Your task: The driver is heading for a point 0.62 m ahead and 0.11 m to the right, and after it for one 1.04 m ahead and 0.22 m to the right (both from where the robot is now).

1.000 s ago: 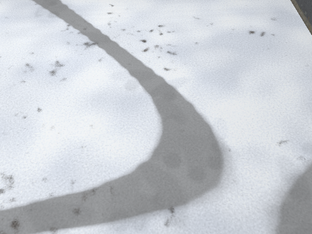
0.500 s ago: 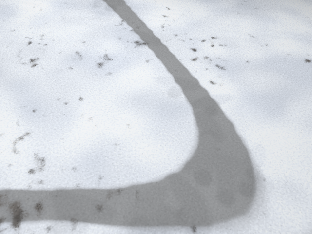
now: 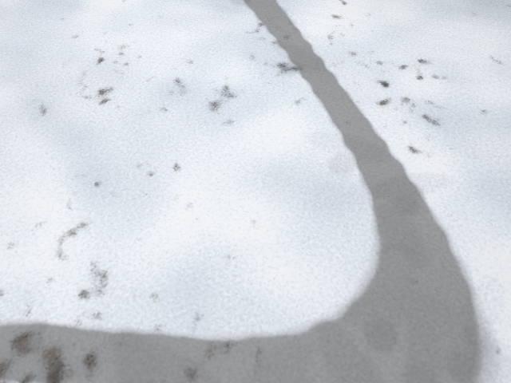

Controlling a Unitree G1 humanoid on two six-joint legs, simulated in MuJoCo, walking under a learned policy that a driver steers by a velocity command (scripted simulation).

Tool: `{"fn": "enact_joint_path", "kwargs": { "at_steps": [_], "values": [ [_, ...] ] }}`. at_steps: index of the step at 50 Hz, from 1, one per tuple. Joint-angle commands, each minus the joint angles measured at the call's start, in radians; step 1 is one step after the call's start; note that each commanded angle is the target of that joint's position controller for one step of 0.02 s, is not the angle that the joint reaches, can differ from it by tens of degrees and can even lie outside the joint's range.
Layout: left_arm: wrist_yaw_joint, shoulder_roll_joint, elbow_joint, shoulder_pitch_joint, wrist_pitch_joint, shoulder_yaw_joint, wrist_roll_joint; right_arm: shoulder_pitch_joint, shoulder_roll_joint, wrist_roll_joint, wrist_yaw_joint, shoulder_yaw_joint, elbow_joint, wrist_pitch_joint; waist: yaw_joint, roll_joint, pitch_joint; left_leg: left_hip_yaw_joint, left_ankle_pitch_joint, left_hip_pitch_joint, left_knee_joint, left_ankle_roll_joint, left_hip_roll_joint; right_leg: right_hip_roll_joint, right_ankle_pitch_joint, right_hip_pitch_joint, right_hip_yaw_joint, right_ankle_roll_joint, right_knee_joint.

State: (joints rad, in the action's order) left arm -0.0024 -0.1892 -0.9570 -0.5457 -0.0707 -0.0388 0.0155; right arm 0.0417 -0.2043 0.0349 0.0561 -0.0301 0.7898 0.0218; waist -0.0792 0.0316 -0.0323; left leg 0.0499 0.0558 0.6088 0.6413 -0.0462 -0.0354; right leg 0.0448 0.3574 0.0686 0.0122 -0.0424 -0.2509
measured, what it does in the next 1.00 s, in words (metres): walks ahead, turning right: left foot, then right foot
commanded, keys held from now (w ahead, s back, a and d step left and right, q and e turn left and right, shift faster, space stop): w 0.06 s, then w+e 0.66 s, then e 0.12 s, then no key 0.16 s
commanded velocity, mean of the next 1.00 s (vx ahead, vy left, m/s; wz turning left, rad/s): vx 0.43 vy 0.00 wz -0.39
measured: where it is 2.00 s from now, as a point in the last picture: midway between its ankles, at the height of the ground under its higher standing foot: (317, 354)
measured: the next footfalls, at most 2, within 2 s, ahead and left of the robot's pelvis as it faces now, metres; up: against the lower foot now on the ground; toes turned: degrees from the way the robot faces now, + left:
left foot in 0.06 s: +0.20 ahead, +0.10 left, +0.00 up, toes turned +3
right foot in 0.62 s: +0.47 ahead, -0.09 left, +0.00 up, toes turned -20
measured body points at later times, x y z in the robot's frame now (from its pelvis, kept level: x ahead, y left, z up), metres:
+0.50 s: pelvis +0.27 +0.02 +0.00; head +0.30 +0.02 +0.45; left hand +0.45 +0.23 -0.13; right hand +0.19 -0.21 -0.14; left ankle +0.16 +0.10 -0.73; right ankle +0.41 -0.11 -0.69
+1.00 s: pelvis +0.50 -0.06 +0.01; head +0.54 -0.09 +0.45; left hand +0.63 +0.19 -0.12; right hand +0.55 -0.35 -0.12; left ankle +0.70 +0.01 -0.68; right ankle +0.43 -0.08 -0.73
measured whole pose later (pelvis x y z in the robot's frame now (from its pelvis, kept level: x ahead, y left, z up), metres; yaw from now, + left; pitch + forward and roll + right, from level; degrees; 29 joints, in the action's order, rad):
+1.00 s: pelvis +0.50 -0.06 +0.01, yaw -27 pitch +1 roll +0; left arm 0.01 -0.25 -0.91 -0.34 -0.04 -0.06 0.01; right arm 0.09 -0.25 0.02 0.00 -0.03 0.80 0.02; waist -0.05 0.05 -0.08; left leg -0.02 0.10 0.63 0.79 0.02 -0.07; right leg 0.16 0.25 -0.08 -0.09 -0.13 -0.33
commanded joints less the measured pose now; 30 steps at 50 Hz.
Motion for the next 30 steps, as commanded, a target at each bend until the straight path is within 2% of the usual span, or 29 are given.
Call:
{"fn": "enact_joint_path", "kwargs": {
  "at_steps": [1,2,3,4,5,6,7,8,9,10,11,13,15,17,19,22,24,25,26,28,29,30],
  "values": [
    [0.013,-0.163,0.011,-0.039,-0.006,-0.03,0.006,-0.082,-0.057,-0.006,-0.015,-0.008,-0.076,0.025,0.039,-0.149,-0.058,0.04,0.096,-0.107,-0.086,-0.037,0.058,-0.266,-0.723,-0.025,-0.12,-0.123,-0.039],
    [0.012,-0.166,0.004,-0.033,-0.004,-0.03,0.005,0.022,-0.077,-0.003,-0.024,-0.018,-0.04,0.033,0.082,-0.137,-0.001,0.059,0.12,-0.253,-0.122,-0.054,0.096,-0.247,-0.858,-0.029,-0.09,-0.111,-0.159],
    [0.01,-0.167,0.003,-0.018,-0.004,-0.029,0.001,0.19,-0.106,0.003,-0.035,-0.031,0.015,0.047,0.157,-0.108,0.097,0.045,0.092,-0.493,-0.147,-0.08,0.093,-0.206,-0.873,-0.106,-0.038,-0.094,-0.353],
    [0.007,-0.124,0.03,-0.014,-0.007,-0.016,-0.009,0.362,-0.181,0.027,-0.052,-0.05,0.035,0.063,0.225,-0.023,0.234,-0.198,0.23,-0.775,-0.166,-0.13,-0.127,-0.172,-0.564,-0.314,-0.022,-0.082,-0.637],
    [-0.003,-0.02,0.045,-0.127,-0.005,0.007,-0.047,0.425,-0.28,0.023,-0.055,-0.075,0.052,0.058,0.184,0.261,0.407,-0.702,0.328,-1.033,-0.278,-0.256,-0.428,0.001,0.164,-0.642,0.019,-0.044,-0.986],
    [0.006,-0.156,0.026,-0.026,0.004,-0.032,-0.011,0.386,-0.206,-0.008,-0.055,-0.064,0.054,0.041,0.198,0.063,0.32,-0.714,0.408,-0.929,-0.335,-0.212,-0.373,-0.028,0.125,-0.719,-0.09,-0.063,-1.047],
    [0.003,-0.142,0.057,0.061,0.003,-0.036,-0.008,0.285,-0.167,-0.005,-0.059,-0.048,0.053,0.041,0.152,0.054,0.14,-0.54,0.338,-0.769,-0.354,-0.177,-0.334,-0.065,0.041,-0.746,-0.088,-0.069,-1.033],
    [0.0,-0.106,0.058,0.095,-0.001,-0.029,-0.006,0.222,-0.122,-0.002,-0.056,-0.038,0.05,0.05,0.123,0.023,0.057,-0.415,0.201,-0.629,-0.396,-0.149,-0.29,-0.101,-0.026,-0.708,-0.084,-0.066,-0.968],
    [-0.004,-0.096,0.05,0.105,0.008,-0.031,0.005,0.202,-0.098,-0.008,-0.058,-0.032,0.058,0.059,0.098,0.041,0.014,-0.324,0.114,-0.539,-0.423,-0.123,-0.251,-0.118,-0.049,-0.663,-0.08,-0.06,-0.934],
    [-0.011,-0.074,0.034,0.072,0.023,-0.029,0.017,0.197,-0.076,-0.014,-0.06,-0.026,0.071,0.064,0.068,0.059,0.002,-0.249,0.062,-0.477,-0.443,-0.105,-0.224,-0.127,-0.061,-0.612,-0.075,-0.051,-0.908],
    [-0.016,-0.063,0.022,0.063,0.034,-0.03,0.018,0.21,-0.064,-0.017,-0.06,-0.023,0.082,0.075,0.06,0.059,0.001,-0.204,0.003,-0.451,-0.455,-0.101,-0.212,-0.123,-0.071,-0.586,-0.069,-0.045,-0.899],
    [-0.023,-0.052,0.029,0.093,0.048,-0.035,0.017,0.238,-0.077,-0.026,-0.062,-0.027,0.102,0.092,0.041,0.055,-0.005,-0.13,-0.07,-0.452,-0.476,-0.102,-0.203,-0.121,-0.113,-0.618,-0.063,-0.037,-0.883],
    [-0.026,-0.051,0.047,0.172,0.05,-0.036,0.013,0.264,-0.09,-0.024,-0.068,-0.03,0.114,0.094,0.049,0.049,-0.039,-0.068,-0.085,-0.463,-0.5,-0.101,-0.193,-0.127,-0.197,-0.703,-0.051,-0.025,-0.846],
    [-0.032,-0.051,0.073,0.261,0.047,-0.035,0.013,0.298,-0.079,-0.02,-0.073,-0.025,0.132,0.091,0.059,0.042,-0.062,-0.017,-0.125,-0.481,-0.508,-0.098,-0.185,-0.13,-0.28,-0.758,-0.041,-0.017,-0.773],
    [-0.042,-0.039,0.097,0.344,0.046,-0.026,0.017,0.308,-0.057,-0.021,-0.077,-0.02,0.143,0.1,0.071,0.05,-0.065,0.06,-0.207,-0.483,-0.49,-0.082,-0.155,-0.117,-0.354,-0.731,0.002,-0.012,-0.646],
    [-0.052,-0.026,0.135,0.461,0.044,-0.015,0.019,0.352,-0.091,-0.032,-0.087,-0.021,0.168,0.108,0.097,0.014,-0.082,0.1,-0.278,-0.514,-0.486,-0.073,-0.178,-0.097,-0.414,-0.68,0.066,-0.025,-0.492],
    [-0.055,-0.033,0.157,0.495,0.045,-0.014,0.019,0.381,-0.124,-0.026,-0.093,-0.026,0.186,0.1,0.097,0.016,-0.099,0.106,-0.359,-0.602,-0.464,-0.076,-0.216,-0.099,-0.371,-0.7,0.074,-0.047,-0.438],
    [-0.055,-0.042,0.161,0.5,0.045,-0.016,0.02,0.386,-0.124,-0.023,-0.096,-0.026,0.192,0.094,0.096,0.019,-0.096,0.121,-0.426,-0.65,-0.436,-0.075,-0.223,-0.088,-0.334,-0.698,0.09,-0.062,-0.414],
    [-0.055,-0.047,0.168,0.493,0.043,-0.016,0.015,0.396,-0.127,-0.013,-0.097,-0.028,0.195,0.088,0.089,0.041,-0.066,0.146,-0.577,-0.69,-0.383,-0.065,-0.223,-0.062,-0.288,-0.655,0.12,-0.083,-0.394],
    [-0.047,-0.072,0.156,0.441,0.043,-0.026,0.018,0.403,-0.147,-0.01,-0.107,-0.033,0.202,0.077,0.06,0.066,-0.013,0.176,-0.845,-0.734,-0.235,-0.059,-0.228,0.005,-0.174,-0.552,0.165,-0.128,-0.385],
    [-0.04,-0.086,0.137,0.373,0.04,-0.036,0.019,0.392,-0.163,-0.012,-0.11,-0.036,0.2,0.069,0.028,0.07,0.019,0.179,-0.898,-0.726,-0.114,-0.065,-0.238,0.029,-0.135,-0.475,0.166,-0.15,-0.367],
    [-0.037,-0.112,0.101,0.253,0.034,-0.049,0.022,0.388,-0.18,-0.008,-0.105,-0.042,0.191,0.059,-0.027,0.061,0.089,0.192,-0.834,-0.684,0.082,-0.06,-0.228,0.059,-0.124,-0.325,0.149,-0.18,-0.301]
  ]
}}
